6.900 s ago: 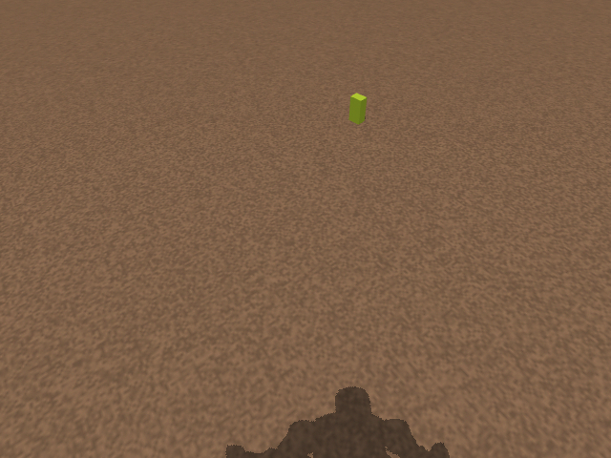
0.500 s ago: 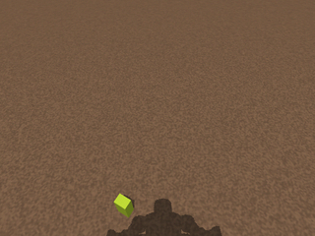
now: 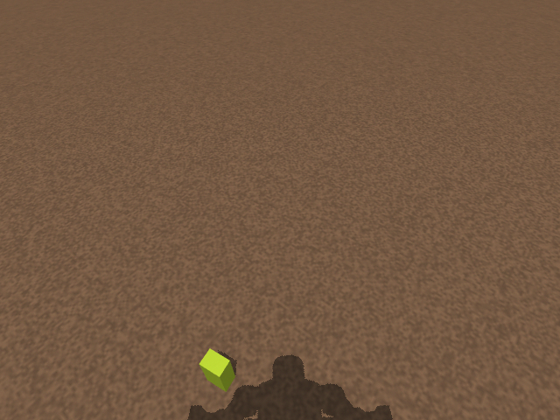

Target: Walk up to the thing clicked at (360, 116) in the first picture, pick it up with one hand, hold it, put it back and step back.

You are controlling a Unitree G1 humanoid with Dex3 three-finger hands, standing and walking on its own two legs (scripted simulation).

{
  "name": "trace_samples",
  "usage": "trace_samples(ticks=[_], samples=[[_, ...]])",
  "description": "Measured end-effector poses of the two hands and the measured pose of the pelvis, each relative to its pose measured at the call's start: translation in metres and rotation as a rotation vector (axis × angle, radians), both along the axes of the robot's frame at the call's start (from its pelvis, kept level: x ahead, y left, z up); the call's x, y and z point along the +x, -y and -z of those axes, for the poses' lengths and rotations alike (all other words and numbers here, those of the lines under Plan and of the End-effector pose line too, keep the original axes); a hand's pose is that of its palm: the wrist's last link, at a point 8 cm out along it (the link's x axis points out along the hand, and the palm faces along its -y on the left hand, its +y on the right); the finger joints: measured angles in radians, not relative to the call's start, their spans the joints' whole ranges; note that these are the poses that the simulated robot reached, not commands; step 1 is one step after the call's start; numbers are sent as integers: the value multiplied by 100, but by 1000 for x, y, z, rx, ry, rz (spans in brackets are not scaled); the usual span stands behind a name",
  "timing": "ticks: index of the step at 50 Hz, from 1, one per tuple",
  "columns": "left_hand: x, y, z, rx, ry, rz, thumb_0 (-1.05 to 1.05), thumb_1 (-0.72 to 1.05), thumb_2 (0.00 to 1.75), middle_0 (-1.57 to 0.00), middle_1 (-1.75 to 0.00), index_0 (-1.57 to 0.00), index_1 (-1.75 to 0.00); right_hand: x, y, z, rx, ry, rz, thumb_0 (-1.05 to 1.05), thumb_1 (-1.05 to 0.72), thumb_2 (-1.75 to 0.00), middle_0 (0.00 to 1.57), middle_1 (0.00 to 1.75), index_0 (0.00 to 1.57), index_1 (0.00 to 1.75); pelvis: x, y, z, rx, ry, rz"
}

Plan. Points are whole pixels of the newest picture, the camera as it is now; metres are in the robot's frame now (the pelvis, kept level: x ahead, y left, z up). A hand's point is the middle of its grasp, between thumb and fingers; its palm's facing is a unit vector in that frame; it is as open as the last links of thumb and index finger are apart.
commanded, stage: stand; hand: left
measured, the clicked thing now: (218, 370) +0.43 +0.23 -0.71
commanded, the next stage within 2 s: none
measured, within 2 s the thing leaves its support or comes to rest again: neither
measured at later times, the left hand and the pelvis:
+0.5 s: hand out of the picture +0.07 +0.25 -0.15, palm faces -0.01 -0.94 -0.35, open 7.4 cm; pelvis +0.00 -0.01 +0.00, yaw +0 degrees
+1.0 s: hand out of the picture +0.07 +0.24 -0.16, palm faces -0.01 -0.94 -0.35, open 7.4 cm; pelvis +0.00 -0.01 +0.00, yaw +0 degrees
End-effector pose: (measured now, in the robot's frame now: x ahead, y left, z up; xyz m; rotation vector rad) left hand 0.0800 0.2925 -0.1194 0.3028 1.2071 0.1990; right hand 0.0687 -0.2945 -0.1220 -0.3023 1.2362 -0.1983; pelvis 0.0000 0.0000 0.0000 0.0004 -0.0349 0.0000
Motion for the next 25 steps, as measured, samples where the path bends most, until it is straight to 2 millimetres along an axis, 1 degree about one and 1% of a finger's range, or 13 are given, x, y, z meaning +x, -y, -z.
trace_samples(ticks=[15,25], samples=[[-10,0,-1,11,-14,-8,1,90,90,-20,-30,-21,-30,4,3,1,4,4,-18,0,-90,-90,21,30,20,30,1,4,0,1,1,-5],[-15,3,-2,15,-18,-9,1,90,90,-20,-30,-21,-30,3,7,1,4,4,-21,0,-90,-90,21,30,20,30,0,7,0,1,3,-7]])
